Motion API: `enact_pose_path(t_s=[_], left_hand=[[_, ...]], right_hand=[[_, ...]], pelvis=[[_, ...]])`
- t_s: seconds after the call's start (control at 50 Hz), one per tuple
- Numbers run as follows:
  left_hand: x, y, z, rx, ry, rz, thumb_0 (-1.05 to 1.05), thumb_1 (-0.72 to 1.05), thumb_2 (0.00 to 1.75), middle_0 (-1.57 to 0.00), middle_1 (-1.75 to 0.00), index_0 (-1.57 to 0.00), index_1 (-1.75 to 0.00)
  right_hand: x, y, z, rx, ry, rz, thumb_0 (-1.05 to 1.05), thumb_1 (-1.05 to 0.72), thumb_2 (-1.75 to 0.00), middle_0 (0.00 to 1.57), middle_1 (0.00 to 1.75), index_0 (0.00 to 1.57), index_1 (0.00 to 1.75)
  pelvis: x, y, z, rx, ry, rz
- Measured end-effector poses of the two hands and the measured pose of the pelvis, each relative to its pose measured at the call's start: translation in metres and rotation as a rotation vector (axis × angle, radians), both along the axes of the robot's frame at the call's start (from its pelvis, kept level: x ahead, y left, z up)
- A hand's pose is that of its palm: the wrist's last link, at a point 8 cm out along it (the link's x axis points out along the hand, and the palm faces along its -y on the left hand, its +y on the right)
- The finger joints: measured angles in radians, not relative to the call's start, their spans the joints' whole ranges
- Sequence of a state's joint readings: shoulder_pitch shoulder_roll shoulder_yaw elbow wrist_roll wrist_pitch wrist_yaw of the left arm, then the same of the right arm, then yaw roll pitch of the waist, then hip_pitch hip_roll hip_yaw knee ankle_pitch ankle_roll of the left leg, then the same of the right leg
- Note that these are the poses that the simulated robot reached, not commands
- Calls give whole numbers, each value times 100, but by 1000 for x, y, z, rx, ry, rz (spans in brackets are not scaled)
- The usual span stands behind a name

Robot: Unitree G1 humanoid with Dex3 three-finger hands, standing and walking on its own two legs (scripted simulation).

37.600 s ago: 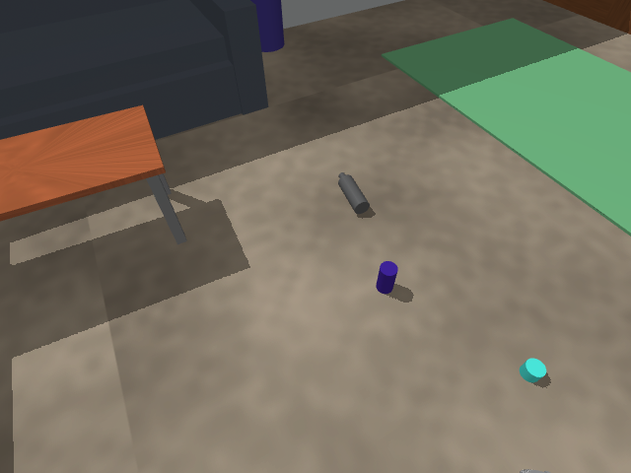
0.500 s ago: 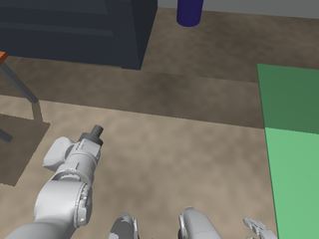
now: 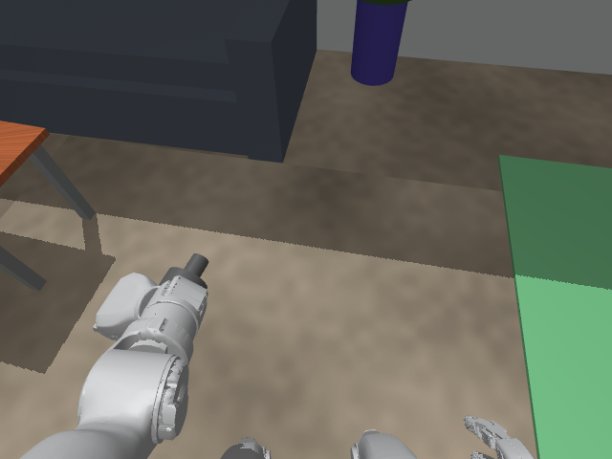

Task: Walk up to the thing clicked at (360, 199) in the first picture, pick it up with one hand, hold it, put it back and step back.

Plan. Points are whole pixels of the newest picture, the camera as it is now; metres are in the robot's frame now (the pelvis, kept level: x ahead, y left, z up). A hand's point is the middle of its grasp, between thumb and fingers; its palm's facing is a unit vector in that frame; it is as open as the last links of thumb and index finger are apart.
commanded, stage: hold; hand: left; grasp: from above
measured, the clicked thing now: (165, 316) +0.34 +0.23 -0.10
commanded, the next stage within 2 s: crouch in 1.66 s
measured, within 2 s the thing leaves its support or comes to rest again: neither
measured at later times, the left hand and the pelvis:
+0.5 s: hand (153, 305) +0.33 +0.22 -0.03, palm faces -0.14 -0.43 -0.89, open 10.3 cm; pelvis +0.02 +0.00 +0.01, yaw +1 degrees
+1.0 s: hand (153, 306) +0.32 +0.21 -0.01, palm faces -0.14 -0.43 -0.89, open 10.4 cm; pelvis +0.01 -0.01 +0.02, yaw +0 degrees
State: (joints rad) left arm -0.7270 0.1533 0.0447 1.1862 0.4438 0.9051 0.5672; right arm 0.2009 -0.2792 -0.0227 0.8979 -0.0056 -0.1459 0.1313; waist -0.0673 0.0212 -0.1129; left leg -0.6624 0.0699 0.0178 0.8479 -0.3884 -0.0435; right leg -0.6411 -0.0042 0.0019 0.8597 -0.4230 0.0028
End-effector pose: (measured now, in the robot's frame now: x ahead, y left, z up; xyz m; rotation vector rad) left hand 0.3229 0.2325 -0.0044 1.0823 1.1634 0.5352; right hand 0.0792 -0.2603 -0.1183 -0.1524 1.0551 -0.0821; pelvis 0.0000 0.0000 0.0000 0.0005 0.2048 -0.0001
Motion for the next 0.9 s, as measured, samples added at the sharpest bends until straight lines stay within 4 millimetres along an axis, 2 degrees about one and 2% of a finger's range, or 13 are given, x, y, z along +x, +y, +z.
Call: enact_pose_path(t_s=[0.3,0.48,0.7,0.9], left_hand=[[13,-1,30,23,-39,10,1,0,52,-59,-73,-60,-71],[12,-4,31,9,-28,19,1,-2,56,-58,-76,-59,-74],[9,-9,40,6,-52,9,1,-4,59,-57,-78,-58,-76],[2,-13,52,14,-37,9,1,-5,60,-56,-81,-57,-79]], right_hand=[[26,4,7,29,-30,6,1,-91,-89,20,30,20,30],[42,-1,14,26,-60,26,1,-91,-89,20,30,20,30],[50,-5,22,21,-83,38,1,-91,-89,20,30,20,30],[55,1,26,40,-119,50,1,-91,-89,20,30,20,30]], pelvis=[[14,0,10,3,-32,2],[18,-3,13,9,-38,7],[17,-7,17,10,-61,9],[12,-7,22,9,-85,7]])
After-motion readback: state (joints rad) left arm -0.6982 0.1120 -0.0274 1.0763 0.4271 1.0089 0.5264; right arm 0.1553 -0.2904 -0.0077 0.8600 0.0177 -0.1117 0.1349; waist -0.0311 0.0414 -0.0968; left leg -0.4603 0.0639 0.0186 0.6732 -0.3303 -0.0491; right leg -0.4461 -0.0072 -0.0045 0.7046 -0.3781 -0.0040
